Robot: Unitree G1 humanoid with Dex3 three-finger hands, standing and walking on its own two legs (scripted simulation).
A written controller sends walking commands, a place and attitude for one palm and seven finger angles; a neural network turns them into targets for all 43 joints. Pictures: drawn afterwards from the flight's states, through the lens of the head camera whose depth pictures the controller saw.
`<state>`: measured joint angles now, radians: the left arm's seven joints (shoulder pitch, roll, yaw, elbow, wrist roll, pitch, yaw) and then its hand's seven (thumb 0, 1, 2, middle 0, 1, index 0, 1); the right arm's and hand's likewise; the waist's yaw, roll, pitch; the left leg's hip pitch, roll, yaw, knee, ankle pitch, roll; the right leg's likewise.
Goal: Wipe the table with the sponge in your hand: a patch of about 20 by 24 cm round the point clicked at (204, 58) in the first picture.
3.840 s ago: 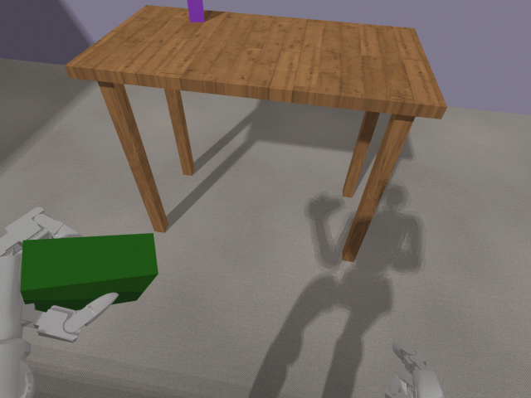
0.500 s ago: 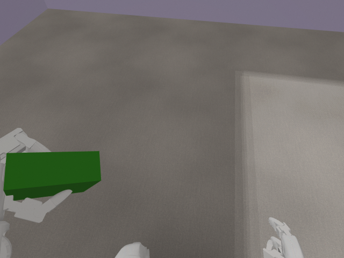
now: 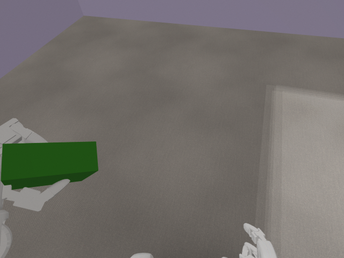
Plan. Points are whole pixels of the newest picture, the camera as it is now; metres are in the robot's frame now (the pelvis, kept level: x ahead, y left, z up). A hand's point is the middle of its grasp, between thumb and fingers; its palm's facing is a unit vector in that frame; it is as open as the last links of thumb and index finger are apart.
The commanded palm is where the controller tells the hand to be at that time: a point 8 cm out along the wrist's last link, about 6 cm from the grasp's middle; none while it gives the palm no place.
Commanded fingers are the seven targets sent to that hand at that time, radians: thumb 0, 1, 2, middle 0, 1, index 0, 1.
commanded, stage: walk around to get in front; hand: left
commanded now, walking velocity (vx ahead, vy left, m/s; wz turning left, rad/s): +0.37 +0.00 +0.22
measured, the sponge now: (63, 165) +0.23 +0.20 +0.17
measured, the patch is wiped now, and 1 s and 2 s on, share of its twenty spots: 0.00 0.00 0.00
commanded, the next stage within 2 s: walk to a spot facing it in 1.26 s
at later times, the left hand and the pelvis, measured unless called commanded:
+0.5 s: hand (54, 101) +0.36 +0.27 +0.20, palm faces +0.46 -0.79 -0.41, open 9.3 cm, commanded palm +0.29 +0.30 +0.20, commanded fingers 0.00 0.10 1.30 -1.20 -1.60 -1.20 -1.60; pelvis +0.15 +0.01 +0.01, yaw +4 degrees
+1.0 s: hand (82, 67) +0.48 +0.25 +0.20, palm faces +0.51 -0.72 -0.46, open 9.3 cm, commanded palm +0.41 +0.29 +0.20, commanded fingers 0.00 0.10 1.30 -1.20 -1.60 -1.20 -1.60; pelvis +0.31 -0.02 +0.02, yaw +12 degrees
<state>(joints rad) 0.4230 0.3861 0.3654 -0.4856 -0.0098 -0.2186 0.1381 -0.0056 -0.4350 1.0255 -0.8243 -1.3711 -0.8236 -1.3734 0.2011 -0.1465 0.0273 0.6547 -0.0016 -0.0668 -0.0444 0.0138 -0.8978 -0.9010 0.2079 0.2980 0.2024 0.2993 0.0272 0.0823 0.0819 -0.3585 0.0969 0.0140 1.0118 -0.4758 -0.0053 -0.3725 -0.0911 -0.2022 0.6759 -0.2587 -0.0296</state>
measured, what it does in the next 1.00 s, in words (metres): walks ahead: left foot, then right foot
